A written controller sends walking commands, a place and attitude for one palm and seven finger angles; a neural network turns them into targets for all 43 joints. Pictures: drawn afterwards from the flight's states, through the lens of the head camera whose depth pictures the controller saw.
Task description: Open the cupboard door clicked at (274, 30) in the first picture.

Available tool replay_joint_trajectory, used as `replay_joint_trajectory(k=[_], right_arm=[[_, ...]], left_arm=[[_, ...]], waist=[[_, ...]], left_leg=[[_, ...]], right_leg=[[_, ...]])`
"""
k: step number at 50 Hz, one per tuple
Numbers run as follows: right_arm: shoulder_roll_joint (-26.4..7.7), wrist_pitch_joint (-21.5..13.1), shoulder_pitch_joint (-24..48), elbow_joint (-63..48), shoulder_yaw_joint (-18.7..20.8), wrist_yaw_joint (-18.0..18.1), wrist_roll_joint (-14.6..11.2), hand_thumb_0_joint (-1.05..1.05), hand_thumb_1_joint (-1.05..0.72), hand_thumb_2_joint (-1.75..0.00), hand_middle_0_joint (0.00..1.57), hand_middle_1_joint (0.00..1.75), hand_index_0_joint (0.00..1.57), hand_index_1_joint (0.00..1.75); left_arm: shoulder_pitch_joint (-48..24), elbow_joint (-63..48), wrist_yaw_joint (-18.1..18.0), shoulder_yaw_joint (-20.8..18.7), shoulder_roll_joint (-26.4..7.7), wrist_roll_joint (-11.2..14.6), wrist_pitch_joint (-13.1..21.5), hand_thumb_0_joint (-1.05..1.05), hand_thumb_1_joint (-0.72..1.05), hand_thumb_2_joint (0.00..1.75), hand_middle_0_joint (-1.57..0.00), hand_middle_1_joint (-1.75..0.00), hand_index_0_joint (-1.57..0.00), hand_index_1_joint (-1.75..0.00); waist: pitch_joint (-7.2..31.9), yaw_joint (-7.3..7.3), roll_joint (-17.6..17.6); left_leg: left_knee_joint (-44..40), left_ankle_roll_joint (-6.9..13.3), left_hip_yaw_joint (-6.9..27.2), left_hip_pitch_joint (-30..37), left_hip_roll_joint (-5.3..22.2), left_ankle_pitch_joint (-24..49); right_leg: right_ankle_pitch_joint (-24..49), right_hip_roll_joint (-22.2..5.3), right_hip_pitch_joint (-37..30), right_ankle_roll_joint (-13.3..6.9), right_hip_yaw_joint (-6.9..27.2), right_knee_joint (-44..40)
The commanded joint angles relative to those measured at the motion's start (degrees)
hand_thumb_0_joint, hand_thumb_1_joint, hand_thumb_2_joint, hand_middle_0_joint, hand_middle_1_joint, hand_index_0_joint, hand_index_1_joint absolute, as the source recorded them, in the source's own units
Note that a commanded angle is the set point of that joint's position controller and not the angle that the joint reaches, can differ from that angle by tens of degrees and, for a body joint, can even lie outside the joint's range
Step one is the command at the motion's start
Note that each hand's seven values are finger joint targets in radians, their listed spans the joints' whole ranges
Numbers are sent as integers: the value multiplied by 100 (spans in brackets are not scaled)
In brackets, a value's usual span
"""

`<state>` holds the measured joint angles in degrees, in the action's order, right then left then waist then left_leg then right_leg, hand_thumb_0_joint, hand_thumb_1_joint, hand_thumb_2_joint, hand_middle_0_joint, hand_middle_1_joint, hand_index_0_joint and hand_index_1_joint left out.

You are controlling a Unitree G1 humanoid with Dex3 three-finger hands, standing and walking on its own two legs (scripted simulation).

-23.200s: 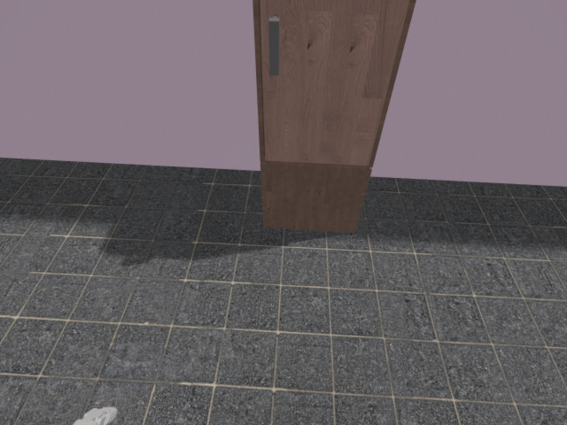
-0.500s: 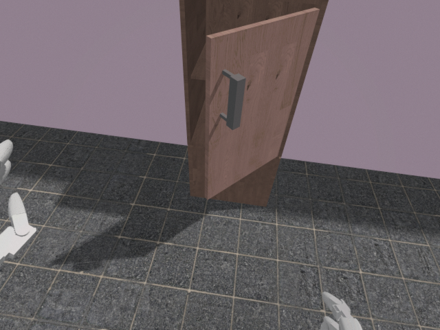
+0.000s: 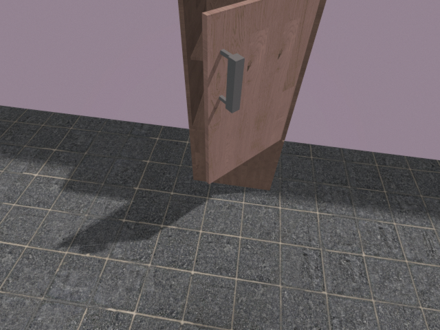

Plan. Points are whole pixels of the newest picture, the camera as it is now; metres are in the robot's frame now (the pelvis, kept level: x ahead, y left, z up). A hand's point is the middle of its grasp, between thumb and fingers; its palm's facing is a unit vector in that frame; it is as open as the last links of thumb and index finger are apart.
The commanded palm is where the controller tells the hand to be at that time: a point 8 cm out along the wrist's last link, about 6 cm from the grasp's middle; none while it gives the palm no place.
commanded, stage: let the arm hang, fingers relaxed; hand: left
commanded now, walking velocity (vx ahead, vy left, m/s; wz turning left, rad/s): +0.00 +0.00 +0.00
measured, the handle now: (228, 81) +0.66 +0.01 +0.10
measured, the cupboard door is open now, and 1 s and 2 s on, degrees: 47 47 47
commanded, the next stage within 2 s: look to check the result in 0.76 s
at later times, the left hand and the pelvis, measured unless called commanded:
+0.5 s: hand out of the picture +0.06 +0.23 -0.15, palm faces +0.01 -0.95 -0.33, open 7.4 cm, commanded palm none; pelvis +0.01 +0.00 +0.01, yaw +0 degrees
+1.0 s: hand out of the picture +0.11 +0.23 -0.14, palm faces -0.02 -0.94 -0.33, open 7.4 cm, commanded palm none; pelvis +0.04 -0.01 +0.02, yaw -1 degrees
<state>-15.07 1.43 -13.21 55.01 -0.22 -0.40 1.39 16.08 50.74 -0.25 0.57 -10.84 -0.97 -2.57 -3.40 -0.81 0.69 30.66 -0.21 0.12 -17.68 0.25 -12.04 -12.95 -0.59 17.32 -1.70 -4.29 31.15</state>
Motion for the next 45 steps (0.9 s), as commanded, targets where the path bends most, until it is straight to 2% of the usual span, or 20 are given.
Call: replay_joint_trajectory(k=[1, 4, 5, 9, 10, 17, 22, 26, 28, 32, 45], right_arm=[[-607, -132, 128, -181, 172, 95, 24, 0, -90, -90, 20, 30, 20, 30], [-601, -112, -99, 68, 201, 118, 15, 0, -90, -90, 20, 30, 20, 30], [-620, -101, -172, 118, 222, 125, 1, 0, -90, -90, 20, 30, 20, 30], [-593, -96, -389, 397, 246, 143, -2, 0, -90, -90, 20, 30, 20, 30], [-632, -101, -408, 433, 256, 147, -9, 0, -90, -90, 20, 30, 20, 30], [-649, -125, -317, 638, 266, 142, 7, 0, -90, -90, 20, 30, 20, 30], [-733, -178, -170, 681, 275, 132, 2, 0, -90, -90, 20, 30, 20, 30], [-796, -207, 28, 686, 263, 126, -1, 0, -90, -90, 20, 30, 20, 30], [-853, -220, 130, 679, 259, 129, -5, 0, -90, -90, 20, 30, 20, 30], [-946, -240, 299, 679, 258, 129, -7, 0, -90, -90, 20, 30, 20, 30], [-1237, -238, 668, 642, 255, 138, -30, 0, -90, -90, 20, 30, 20, 30]], left_arm=[[-130, 32, -41, -368, -1203, 1, 291, 0, 90, 90, -20, -30, -20, -30], [-144, 412, -31, -367, -1240, 19, 311, 0, 90, 90, -20, -30, -20, -30], [-165, 498, -39, -372, -1251, 20, 309, 0, 90, 90, -20, -30, -20, -30], [-259, 824, -48, -375, -1241, 27, 313, 0, 90, 90, -20, -30, -20, -30], [-275, 874, -54, -386, -1274, 28, 317, 0, 90, 90, -20, -30, -20, -30], [-395, 1104, -68, -406, -1348, 22, 308, 0, 90, 90, -20, -30, -20, -30], [-566, 1121, -74, -425, -1424, 19, 346, 0, 90, 90, -20, -30, -20, -30], [-705, 1110, -74, -422, -1473, 18, 375, 0, 90, 90, -20, -30, -20, -30], [-769, 1110, -70, -418, -1487, 22, 388, 0, 90, 90, -20, -30, -20, -30], [-920, 1099, -69, -415, -1541, 20, 423, 0, 90, 90, -20, -30, -20, -30], [-1151, 1111, -66, -404, -1730, 29, 474, 0, 90, 90, -20, -30, -20, -30]], waist=[[358, 65, -844], [319, 49, -657], [256, 44, -433], [107, 7, -35], [47, 10, -114], [-145, 66, 2], [12, 84, 43], [45, 89, -166], [102, 96, -95], [243, 79, -173], [465, 51, -126]], left_leg=[[-953, 209, 586, 8, 389, -766], [-949, 203, 521, 112, 367, -805], [-946, 214, 556, 147, 392, -807], [-892, 223, 468, 288, 380, -679], [-911, 228, 485, 332, 395, -603], [-1200, 251, 558, 200, 455, -683], [-1297, 248, 572, 278, 502, -312], [-1355, 229, 579, 371, 549, -21], [-1372, 216, 582, 438, 559, 129], [-1363, 188, 547, 632, 575, 471], [-1382, 138, 452, 1040, 626, 877]], right_leg=[[-1048, -554, -314, -253, 895, -1181], [-1174, -582, -278, -286, 925, -1351], [-1260, -570, -214, -292, 879, -1403], [-1396, -633, -64, -315, 890, -1569], [-1392, -612, -7, -317, 878, -1560], [-1248, -577, -156, -270, 799, -1469], [-813, -582, -438, -234, 787, -1378], [-512, -602, -547, -215, 772, -1359], [-342, -601, -633, -197, 780, -1373], [25, -637, -756, -186, 797, -1403], [740, -689, -997, -153, 788, -1560]])
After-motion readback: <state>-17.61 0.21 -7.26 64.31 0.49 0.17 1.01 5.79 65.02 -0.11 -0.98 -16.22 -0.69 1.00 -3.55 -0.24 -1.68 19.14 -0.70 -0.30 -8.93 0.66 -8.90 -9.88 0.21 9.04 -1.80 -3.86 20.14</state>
